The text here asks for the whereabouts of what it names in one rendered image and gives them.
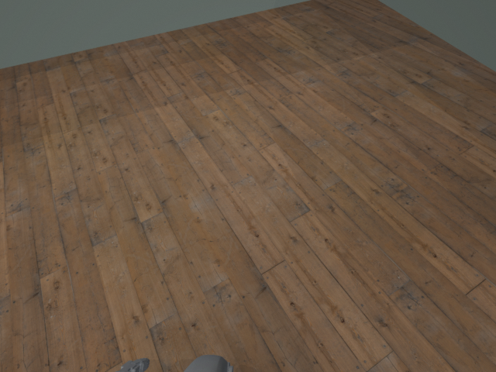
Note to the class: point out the left robot thigh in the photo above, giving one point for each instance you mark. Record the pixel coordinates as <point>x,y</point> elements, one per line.
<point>209,363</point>

